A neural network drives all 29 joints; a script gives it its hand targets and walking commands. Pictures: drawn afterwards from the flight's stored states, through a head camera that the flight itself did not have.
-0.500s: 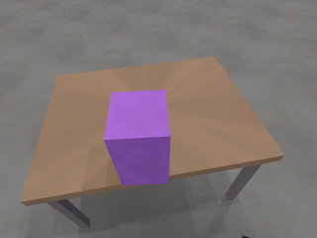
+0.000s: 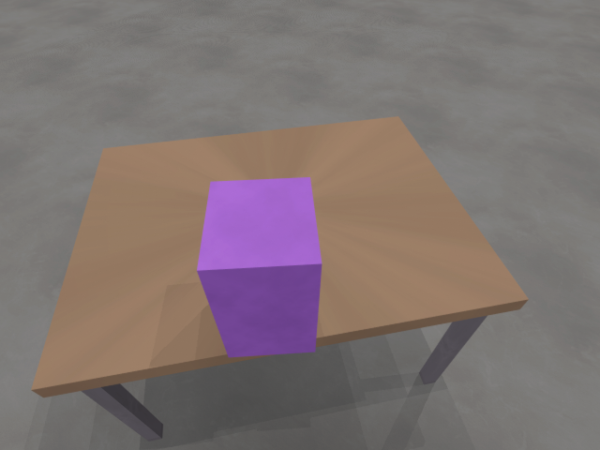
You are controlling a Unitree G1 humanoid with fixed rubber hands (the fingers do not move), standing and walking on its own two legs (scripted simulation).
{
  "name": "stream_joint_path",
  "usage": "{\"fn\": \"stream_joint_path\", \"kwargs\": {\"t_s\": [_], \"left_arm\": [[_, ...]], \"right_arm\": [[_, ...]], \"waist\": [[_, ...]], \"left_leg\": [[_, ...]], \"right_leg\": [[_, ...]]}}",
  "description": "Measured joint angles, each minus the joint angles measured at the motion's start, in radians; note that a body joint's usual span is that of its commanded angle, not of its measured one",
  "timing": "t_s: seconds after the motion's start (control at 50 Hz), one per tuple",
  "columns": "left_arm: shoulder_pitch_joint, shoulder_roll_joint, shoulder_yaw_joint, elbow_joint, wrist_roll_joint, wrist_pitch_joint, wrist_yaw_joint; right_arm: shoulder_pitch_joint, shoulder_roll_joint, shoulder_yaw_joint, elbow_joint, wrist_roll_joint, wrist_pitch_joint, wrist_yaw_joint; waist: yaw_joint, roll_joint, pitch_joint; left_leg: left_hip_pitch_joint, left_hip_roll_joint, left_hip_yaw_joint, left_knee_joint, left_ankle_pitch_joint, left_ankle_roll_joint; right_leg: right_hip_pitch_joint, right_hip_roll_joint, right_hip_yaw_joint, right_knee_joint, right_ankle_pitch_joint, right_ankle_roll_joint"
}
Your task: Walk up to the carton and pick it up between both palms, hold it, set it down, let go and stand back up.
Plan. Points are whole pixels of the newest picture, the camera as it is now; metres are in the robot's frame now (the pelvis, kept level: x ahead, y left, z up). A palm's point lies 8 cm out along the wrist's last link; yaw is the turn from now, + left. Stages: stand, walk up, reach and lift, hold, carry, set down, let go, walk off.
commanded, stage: walk up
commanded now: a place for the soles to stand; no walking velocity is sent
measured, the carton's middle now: (266, 273) +0.42 +0.08 -0.06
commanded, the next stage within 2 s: reach and lift in 1.18 s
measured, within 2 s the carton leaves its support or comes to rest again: neither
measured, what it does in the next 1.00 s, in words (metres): stands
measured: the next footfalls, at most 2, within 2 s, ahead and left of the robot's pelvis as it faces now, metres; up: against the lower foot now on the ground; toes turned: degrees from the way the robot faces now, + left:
none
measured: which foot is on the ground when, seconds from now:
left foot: down 0.00-1.00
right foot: down 0.00-1.00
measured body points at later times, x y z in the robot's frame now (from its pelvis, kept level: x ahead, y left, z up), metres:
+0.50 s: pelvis +0.02 +0.02 +0.00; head +0.03 +0.03 +0.45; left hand +0.05 +0.27 -0.15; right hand +0.04 -0.22 -0.15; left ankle +0.04 +0.14 -0.73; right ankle -0.01 -0.12 -0.73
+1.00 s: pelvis +0.02 +0.03 +0.00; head +0.03 +0.03 +0.45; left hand +0.04 +0.27 -0.15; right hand +0.04 -0.22 -0.15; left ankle +0.04 +0.14 -0.73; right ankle -0.01 -0.12 -0.73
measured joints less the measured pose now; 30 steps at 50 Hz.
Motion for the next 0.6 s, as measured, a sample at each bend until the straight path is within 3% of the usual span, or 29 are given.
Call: {"fn": "stream_joint_path", "kwargs": {"t_s": [0.28,0.6], "left_arm": [[0.026,-0.001,-0.010,0.021,0.016,-0.026,-0.003],[-0.001,0.005,-0.026,0.051,0.019,-0.025,0.009]], "right_arm": [[0.031,-0.015,0.009,0.081,0.006,-0.006,0.000],[0.021,-0.003,0.008,0.091,0.010,-0.012,-0.002]], "waist": [[0.002,0.007,-0.012],[-0.002,-0.009,-0.007]], "left_leg": [[0.007,-0.019,0.007,-0.021,-0.004,0.020],[0.025,-0.046,0.014,-0.027,-0.020,0.039]], "right_leg": [[0.019,-0.017,0.004,-0.047,0.014,0.021],[0.039,-0.045,0.009,-0.055,0.000,0.043]]}}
